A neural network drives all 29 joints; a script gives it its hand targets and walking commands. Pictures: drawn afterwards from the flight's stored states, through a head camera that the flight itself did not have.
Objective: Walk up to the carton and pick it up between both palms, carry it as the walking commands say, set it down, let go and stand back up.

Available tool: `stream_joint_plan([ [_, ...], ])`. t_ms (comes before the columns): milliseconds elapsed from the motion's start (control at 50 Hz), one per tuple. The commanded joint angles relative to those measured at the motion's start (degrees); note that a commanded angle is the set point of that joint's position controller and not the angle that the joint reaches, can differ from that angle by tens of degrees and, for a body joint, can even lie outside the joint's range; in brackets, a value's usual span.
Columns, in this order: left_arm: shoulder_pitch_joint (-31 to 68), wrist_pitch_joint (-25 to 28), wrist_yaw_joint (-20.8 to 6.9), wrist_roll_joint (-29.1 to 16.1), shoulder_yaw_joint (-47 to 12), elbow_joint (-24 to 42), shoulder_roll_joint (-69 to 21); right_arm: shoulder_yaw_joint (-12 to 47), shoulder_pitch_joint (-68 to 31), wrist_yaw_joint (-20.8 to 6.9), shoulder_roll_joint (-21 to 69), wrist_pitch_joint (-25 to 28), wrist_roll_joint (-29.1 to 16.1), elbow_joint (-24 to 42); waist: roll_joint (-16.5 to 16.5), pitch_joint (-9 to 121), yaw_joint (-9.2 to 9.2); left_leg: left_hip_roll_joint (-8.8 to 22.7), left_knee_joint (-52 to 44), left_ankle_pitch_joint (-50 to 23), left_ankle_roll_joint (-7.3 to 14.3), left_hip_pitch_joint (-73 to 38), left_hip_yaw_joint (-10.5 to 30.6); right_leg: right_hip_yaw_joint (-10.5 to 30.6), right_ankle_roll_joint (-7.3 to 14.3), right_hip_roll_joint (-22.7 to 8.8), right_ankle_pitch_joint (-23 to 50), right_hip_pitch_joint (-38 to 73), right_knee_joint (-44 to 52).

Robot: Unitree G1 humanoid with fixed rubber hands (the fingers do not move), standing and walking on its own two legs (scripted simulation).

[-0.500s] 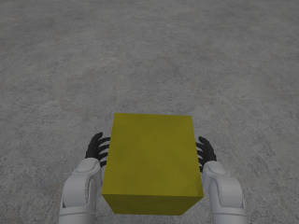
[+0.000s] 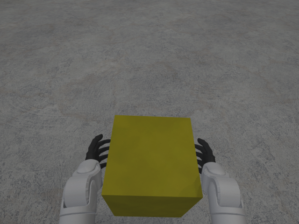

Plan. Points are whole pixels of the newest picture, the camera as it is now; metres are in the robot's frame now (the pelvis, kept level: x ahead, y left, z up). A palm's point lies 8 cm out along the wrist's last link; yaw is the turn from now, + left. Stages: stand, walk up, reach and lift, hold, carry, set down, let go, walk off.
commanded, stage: carry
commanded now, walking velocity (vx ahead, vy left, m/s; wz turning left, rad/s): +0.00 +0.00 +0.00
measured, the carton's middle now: (150, 169) +0.29 +0.00 -0.02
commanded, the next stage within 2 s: none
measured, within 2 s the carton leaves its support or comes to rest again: neither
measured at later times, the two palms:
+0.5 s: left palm (94, 162) +0.27 +0.14 +0.06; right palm (208, 165) +0.27 -0.15 +0.04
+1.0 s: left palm (97, 160) +0.28 +0.14 +0.05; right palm (209, 163) +0.27 -0.16 +0.04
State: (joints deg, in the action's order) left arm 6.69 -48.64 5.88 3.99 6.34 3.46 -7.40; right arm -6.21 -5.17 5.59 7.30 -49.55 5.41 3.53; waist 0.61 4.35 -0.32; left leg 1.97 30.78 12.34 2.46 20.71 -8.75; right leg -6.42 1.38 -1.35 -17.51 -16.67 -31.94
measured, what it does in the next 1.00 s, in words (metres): stands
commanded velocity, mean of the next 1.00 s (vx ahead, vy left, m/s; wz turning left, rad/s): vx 0.00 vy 0.00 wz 0.00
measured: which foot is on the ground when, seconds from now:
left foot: down 0.00-1.00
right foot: down 0.00-1.00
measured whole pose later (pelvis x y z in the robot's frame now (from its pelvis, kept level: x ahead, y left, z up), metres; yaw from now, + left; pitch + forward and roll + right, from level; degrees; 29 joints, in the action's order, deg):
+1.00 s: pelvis +0.00 -0.01 +0.00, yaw +0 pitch +2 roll +0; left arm 8.3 -48.8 4.8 6.2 7.0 1.3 -7.6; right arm -6.9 -7.2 4.6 7.4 -50.0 7.3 1.3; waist 0.7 4.2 -0.4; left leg 2.4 30.7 12.6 1.6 20.1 -8.2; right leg -6.8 1.9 -1.0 -18.0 -15.8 -31.7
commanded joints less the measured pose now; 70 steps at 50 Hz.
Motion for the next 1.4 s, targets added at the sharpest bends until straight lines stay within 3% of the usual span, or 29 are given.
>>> stream_joint_plan([
  [0,25.07,1.98,-7.77,-9.81,-28.16,9.77,-37.65,27.38,-28.04,-7.07,37.33,3.41,-10.75,12.03,-0.56,18.63,-0.04,7.33,-4.79,-10.49,1.16,-7.98,8.74,6.97,0.37,-6.59,10.29,5.1,4.97],
  [620,26.35,0.2,-8.97,-9.89,-30.28,9.65,-41.07,29.46,-29.76,-8.24,40.92,1.5,-11.38,12.12,-0.53,18.67,0.01,7.11,-4.56,-11.55,0.55,-8.59,8.52,6.97,0.38,-6.54,10.65,5.64,5.35],
  [1380,29.82,4.99,-12.27,-7.93,-30.51,2.31,-43.1,30.07,-34.06,-11.22,43.08,6.06,-9.67,4.7,-0.65,19.89,-0.16,6.92,-2.48,-13.74,-0.05,-8.89,7.73,6.82,0.38,-6.68,14.16,6.86,4.91],
])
